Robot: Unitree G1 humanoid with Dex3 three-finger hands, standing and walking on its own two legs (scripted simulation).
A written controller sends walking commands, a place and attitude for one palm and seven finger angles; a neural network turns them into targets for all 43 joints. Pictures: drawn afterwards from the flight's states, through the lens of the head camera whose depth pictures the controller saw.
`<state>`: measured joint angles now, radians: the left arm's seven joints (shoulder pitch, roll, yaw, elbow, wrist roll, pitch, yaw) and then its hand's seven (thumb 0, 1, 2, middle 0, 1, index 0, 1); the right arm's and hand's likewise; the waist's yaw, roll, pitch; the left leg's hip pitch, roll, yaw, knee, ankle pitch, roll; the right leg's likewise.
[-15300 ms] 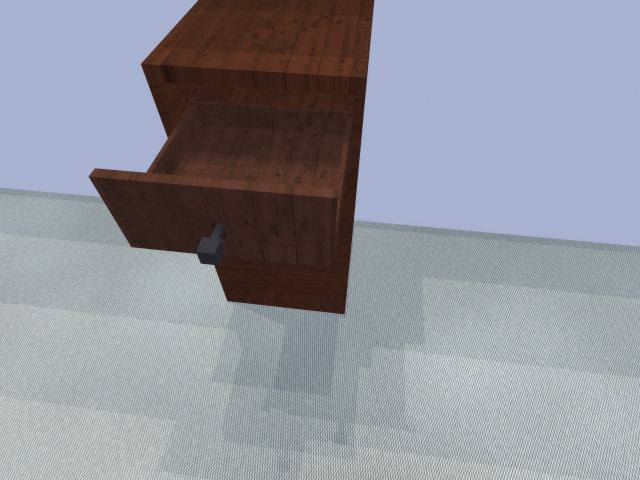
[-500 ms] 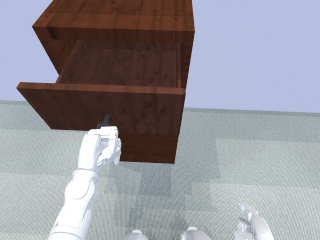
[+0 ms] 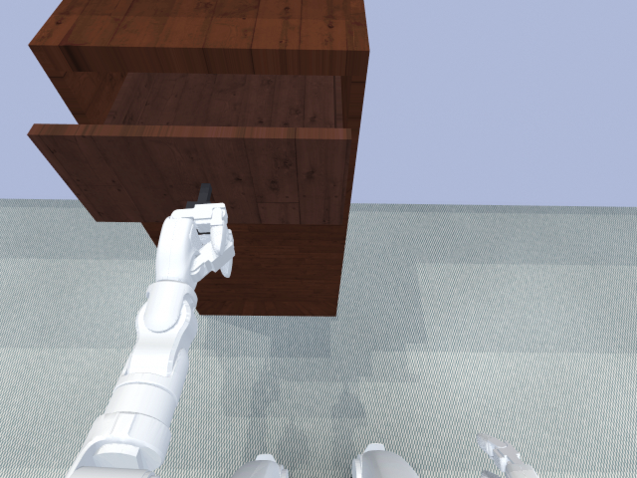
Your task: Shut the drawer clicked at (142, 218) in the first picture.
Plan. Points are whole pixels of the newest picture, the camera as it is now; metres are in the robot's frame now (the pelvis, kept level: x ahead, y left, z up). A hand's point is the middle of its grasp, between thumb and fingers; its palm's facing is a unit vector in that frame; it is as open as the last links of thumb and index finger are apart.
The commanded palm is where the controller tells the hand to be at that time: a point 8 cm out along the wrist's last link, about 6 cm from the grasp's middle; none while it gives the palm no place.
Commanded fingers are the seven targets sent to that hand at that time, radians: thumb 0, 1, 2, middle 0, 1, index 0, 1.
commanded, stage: push the drawer shut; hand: left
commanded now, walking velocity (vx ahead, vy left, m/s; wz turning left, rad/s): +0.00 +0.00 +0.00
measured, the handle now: (202, 207) +0.45 +0.16 +0.05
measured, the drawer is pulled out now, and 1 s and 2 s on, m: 0.12 0.00 0.00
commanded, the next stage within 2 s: pull the fist back off the drawer in 1.26 s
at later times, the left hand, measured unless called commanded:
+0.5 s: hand (235, 212) +0.44 +0.11 +0.05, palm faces -0.02 -1.00 -0.03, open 3.3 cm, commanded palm +0.43 +0.17 +0.06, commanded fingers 0.00 0.90 0.90 -1.40 -1.60 -1.40 -1.60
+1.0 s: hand (242, 174) +0.51 +0.11 +0.05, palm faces -0.02 -1.00 -0.02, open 3.4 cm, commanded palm +0.49 +0.17 +0.06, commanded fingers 0.00 0.90 0.90 -1.40 -1.60 -1.40 -1.60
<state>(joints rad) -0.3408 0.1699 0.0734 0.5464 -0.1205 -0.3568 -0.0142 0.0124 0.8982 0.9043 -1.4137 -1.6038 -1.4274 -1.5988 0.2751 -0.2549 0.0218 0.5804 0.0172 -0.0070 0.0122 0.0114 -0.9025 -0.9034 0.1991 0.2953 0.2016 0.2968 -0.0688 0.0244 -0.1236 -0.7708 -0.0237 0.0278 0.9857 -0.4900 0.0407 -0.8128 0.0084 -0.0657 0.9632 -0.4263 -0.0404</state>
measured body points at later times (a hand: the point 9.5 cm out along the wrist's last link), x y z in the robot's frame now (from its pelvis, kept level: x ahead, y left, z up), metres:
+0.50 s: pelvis -0.01 +0.00 +0.00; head +0.09 +0.00 +0.44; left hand +0.44 +0.16 +0.06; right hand +0.05 -0.26 -0.12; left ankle -0.01 +0.09 -0.68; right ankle +0.02 -0.10 -0.68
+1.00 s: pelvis -0.01 +0.01 -0.02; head +0.12 +0.01 +0.42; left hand +0.51 +0.16 +0.06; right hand -0.02 -0.25 -0.13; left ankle -0.01 +0.09 -0.68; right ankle +0.02 -0.10 -0.68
